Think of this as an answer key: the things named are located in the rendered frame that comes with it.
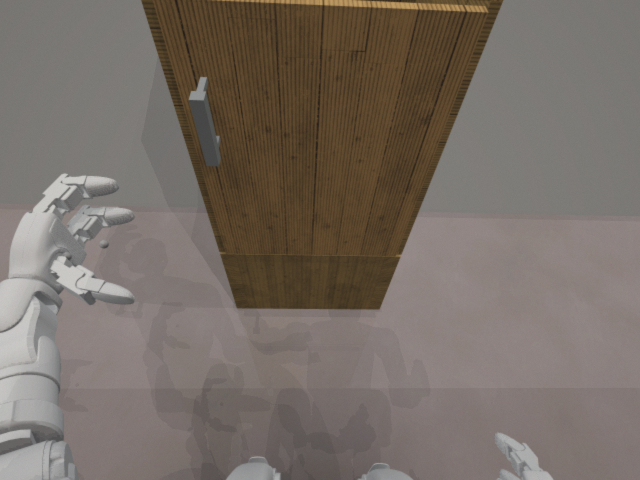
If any robot left shin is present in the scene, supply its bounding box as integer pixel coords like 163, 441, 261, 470
248, 457, 269, 465

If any right robot hand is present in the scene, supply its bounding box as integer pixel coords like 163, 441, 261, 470
494, 432, 553, 480

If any robot right shin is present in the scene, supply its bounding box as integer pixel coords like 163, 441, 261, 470
368, 463, 390, 473

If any robot left forearm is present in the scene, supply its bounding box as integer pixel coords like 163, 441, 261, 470
0, 278, 64, 455

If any handle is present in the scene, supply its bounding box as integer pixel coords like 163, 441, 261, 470
189, 77, 221, 166

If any left robot upper arm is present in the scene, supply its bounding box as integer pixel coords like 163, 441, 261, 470
0, 440, 79, 480

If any robot shin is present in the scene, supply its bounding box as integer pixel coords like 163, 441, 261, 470
368, 463, 390, 473
248, 457, 269, 465

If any cupboard door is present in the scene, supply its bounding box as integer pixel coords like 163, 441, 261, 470
153, 0, 489, 256

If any left robot hand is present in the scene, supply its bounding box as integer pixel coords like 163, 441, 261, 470
8, 174, 135, 305

